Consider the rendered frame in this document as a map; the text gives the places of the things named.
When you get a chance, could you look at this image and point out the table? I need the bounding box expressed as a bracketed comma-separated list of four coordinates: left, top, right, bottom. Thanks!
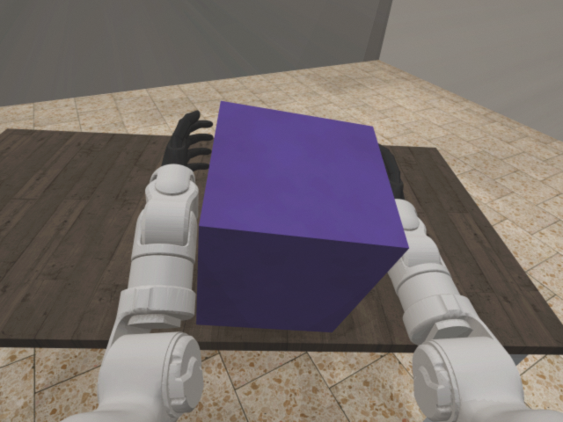
[0, 128, 563, 422]

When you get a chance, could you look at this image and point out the carton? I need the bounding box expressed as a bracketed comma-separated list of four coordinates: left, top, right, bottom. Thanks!
[196, 101, 409, 332]

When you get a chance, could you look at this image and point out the left robot upper arm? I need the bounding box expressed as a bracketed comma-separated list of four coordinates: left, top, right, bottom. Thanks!
[60, 331, 204, 422]

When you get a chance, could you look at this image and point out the right robot forearm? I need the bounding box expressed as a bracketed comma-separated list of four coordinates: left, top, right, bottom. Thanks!
[387, 199, 524, 401]

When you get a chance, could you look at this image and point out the robot left hand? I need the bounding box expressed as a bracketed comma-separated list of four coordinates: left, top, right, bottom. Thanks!
[161, 110, 214, 171]

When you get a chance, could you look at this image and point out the robot right hand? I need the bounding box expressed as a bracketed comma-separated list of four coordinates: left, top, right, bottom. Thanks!
[378, 143, 405, 200]

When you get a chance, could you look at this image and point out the right robot upper arm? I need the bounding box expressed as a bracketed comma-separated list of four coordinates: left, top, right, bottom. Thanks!
[413, 337, 563, 422]

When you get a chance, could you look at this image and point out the left robot forearm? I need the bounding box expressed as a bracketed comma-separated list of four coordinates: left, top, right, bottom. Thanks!
[97, 164, 199, 401]

